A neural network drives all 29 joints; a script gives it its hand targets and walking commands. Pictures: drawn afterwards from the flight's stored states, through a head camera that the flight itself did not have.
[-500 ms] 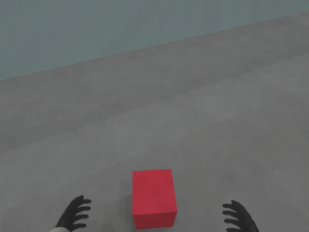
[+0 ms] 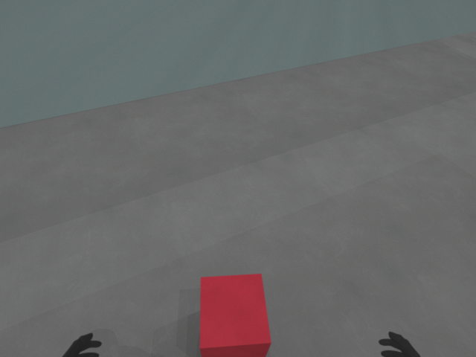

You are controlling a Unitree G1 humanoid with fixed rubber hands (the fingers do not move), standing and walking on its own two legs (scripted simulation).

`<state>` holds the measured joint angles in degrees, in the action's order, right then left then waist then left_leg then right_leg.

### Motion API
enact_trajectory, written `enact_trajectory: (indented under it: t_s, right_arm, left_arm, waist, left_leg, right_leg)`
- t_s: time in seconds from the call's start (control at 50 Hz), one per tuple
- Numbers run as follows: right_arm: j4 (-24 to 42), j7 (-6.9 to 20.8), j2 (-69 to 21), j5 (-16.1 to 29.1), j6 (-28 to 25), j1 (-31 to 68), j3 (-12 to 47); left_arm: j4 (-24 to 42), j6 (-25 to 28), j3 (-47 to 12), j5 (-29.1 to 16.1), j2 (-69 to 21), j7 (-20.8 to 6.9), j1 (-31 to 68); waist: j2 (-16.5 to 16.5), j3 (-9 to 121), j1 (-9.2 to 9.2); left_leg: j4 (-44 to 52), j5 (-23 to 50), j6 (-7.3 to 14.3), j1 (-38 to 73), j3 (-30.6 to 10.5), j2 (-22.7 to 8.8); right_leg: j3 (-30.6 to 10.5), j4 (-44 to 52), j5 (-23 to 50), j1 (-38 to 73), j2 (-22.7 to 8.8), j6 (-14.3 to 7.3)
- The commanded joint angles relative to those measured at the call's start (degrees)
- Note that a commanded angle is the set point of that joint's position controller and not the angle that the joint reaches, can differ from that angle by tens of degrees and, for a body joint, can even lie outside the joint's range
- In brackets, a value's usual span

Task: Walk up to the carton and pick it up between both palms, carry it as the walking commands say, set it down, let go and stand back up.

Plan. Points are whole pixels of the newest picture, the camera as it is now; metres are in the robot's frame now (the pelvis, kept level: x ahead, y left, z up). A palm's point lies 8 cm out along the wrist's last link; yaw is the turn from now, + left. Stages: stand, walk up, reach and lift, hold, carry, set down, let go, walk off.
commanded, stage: stand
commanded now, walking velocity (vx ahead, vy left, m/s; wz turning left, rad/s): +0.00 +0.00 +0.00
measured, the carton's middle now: (232, 322) +0.40 +0.00 -0.63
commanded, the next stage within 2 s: none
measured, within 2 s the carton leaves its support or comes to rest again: neither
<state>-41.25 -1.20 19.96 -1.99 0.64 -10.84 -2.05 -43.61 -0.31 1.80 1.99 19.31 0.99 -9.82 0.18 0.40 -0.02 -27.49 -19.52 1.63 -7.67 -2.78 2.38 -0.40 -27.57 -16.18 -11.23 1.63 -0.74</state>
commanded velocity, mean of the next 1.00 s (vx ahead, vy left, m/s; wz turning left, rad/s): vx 0.00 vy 0.00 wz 0.00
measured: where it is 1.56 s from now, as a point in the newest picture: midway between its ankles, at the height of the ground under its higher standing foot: outside the picture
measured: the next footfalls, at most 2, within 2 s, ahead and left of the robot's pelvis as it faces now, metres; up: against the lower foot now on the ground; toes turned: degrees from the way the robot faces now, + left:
none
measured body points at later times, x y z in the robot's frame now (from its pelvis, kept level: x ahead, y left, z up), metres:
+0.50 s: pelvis -0.01 +0.00 +0.01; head -0.02 +0.00 +0.46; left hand +0.11 +0.30 -0.10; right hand +0.11 -0.31 -0.10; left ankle -0.05 +0.10 -0.74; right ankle -0.02 -0.11 -0.74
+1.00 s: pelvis -0.03 -0.01 +0.01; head -0.03 -0.01 +0.46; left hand +0.08 +0.30 -0.10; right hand +0.07 -0.32 -0.10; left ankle -0.05 +0.10 -0.74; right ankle -0.02 -0.11 -0.74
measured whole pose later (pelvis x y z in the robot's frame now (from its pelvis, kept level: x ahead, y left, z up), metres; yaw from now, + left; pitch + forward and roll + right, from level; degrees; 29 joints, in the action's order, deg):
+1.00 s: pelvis -0.03 -0.01 +0.01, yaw +0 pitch -2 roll +0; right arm -56.5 -0.9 21.9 -1.1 -0.7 -8.6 -0.5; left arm -58.5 1.0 0.3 1.0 21.9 0.6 -7.4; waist 0.1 -0.7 0.2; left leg -18.9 -13.1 1.0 -3.4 -2.5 1.9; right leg -0.8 -19.4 -9.8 -7.2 1.8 -1.2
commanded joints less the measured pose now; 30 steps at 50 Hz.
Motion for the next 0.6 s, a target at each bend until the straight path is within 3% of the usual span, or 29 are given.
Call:
enact_trajectory:
  t_s: [0.0,0.18,0.58]
  right_arm:
    - [2.33,-0.39,8.93,0.12,-0.92,1.22,-2.04]
    - [-1.17,-0.50,9.42,0.37,-1.31,2.00,-1.51]
    - [-8.71,-0.15,10.71,0.66,-1.71,3.77,-0.67]
  left_arm:
    - [2.36,0.98,1.89,-0.09,8.37,0.35,1.90]
    - [-1.26,1.26,1.59,-0.31,8.88,0.46,3.09]
    - [-8.50,1.64,0.81,-0.77,10.87,0.12,4.58]
  waist:
    - [-0.97,3.60,-0.02]
    - [-0.51,2.78,0.09]
    - [-0.31,-0.18,0.11]
  left_leg:
    - [3.43,25.36,-1.58,-1.84,-5.02,-6.84]
    - [5.47,24.74,-1.49,-0.89,-5.39,-7.22]
    - [10.52,15.26,-1.02,-0.69,-6.09,-7.84]
  right_leg:
    - [-5.49,1.53,21.67,5.80,-6.02,-0.51]
    - [-6.12,3.30,21.32,6.90,-6.51,-0.68]
    - [-7.80,8.63,14.38,6.63,-7.47,-0.64]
